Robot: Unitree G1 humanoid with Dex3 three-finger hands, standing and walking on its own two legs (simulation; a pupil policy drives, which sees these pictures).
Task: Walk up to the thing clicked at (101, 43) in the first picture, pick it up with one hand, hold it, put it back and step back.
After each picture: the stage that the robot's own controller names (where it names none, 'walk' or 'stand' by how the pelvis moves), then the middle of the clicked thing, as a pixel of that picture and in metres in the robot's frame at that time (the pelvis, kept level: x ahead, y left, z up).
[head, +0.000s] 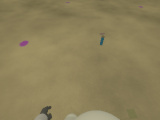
stand; (102, 40) +1.81 -0.26 -0.65
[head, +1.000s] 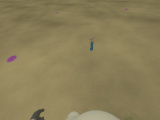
walk; (91, 45) +1.69 +0.10 -0.63
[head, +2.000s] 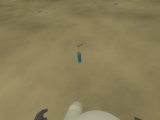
walk; (79, 57) +1.13 +0.31 -0.65
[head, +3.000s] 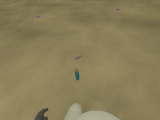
walk; (77, 74) +0.77 +0.27 -0.65
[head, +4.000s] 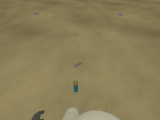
walk; (75, 86) +0.54 +0.20 -0.64
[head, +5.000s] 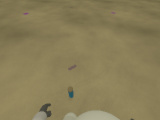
stand; (70, 92) +0.44 +0.22 -0.64
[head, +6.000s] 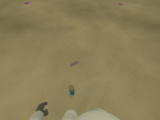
stand; (71, 90) +0.40 +0.20 -0.64
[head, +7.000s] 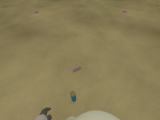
stand; (73, 96) +0.38 +0.20 -0.66
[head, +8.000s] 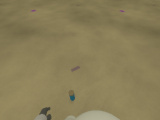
walk; (72, 95) +0.38 +0.21 -0.65
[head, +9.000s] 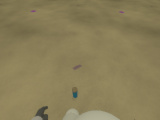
stand; (75, 92) +0.43 +0.17 -0.64
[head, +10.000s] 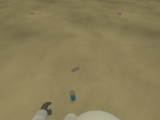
stand; (72, 96) +0.40 +0.19 -0.65
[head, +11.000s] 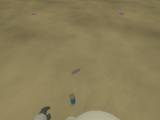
stand; (72, 99) +0.36 +0.20 -0.66
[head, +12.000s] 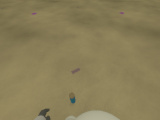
stand; (72, 98) +0.37 +0.20 -0.66
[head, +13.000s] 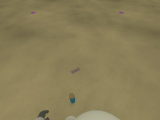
stand; (72, 98) +0.36 +0.20 -0.66
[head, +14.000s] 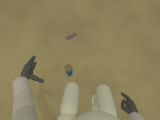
go down; (69, 70) +0.42 +0.18 -0.40
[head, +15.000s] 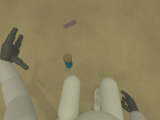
go down; (68, 62) +0.45 +0.18 -0.29
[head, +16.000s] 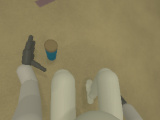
close in; (51, 52) +0.45 +0.21 -0.18
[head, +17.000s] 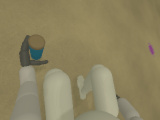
close; (36, 49) +0.45 +0.23 -0.17
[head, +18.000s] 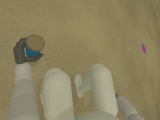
lift; (33, 49) +0.44 +0.23 -0.17
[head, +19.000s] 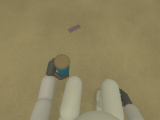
lift; (63, 68) +0.34 +0.19 -0.02
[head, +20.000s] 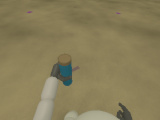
hold; (66, 72) +0.32 +0.16 +0.08
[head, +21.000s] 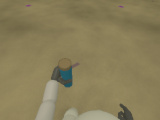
hold; (66, 75) +0.31 +0.16 +0.04
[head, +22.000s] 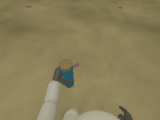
crouch; (68, 75) +0.31 +0.16 +0.04
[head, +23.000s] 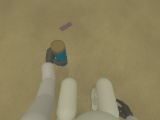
crouch; (61, 55) +0.44 +0.17 -0.05
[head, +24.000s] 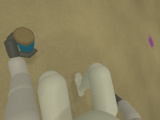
lower; (26, 45) +0.47 +0.24 -0.17
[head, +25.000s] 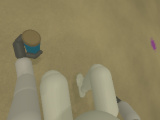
lower; (32, 47) +0.46 +0.24 -0.17
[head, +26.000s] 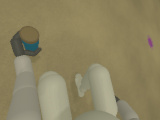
lower; (31, 44) +0.47 +0.23 -0.17
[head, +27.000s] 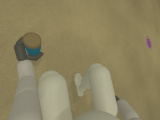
lower; (33, 49) +0.45 +0.22 -0.18
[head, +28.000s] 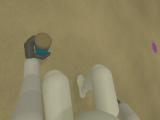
loosen; (42, 48) +0.45 +0.20 -0.16
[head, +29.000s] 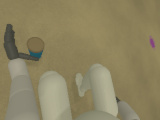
withdraw; (36, 50) +0.45 +0.21 -0.18
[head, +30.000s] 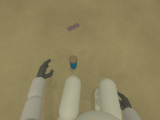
walk; (73, 63) +0.47 +0.15 -0.31
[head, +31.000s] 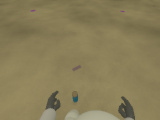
stand; (75, 97) +0.38 +0.14 -0.59
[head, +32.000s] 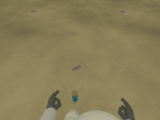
stand; (74, 96) +0.38 +0.15 -0.60
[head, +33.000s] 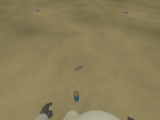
stand; (76, 96) +0.39 +0.14 -0.62
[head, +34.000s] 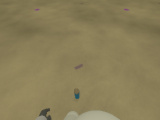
walk; (76, 94) +0.41 +0.15 -0.65
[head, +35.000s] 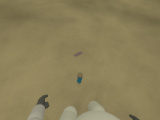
walk; (79, 78) +0.55 +0.07 -0.64
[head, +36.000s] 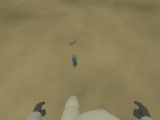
walk; (74, 60) +0.82 +0.27 -0.61
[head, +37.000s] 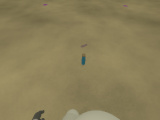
stand; (83, 59) +1.05 +0.16 -0.64
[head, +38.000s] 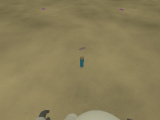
stand; (81, 62) +1.04 +0.16 -0.66
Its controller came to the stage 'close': yes
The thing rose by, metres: 0.69
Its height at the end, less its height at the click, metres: +0.00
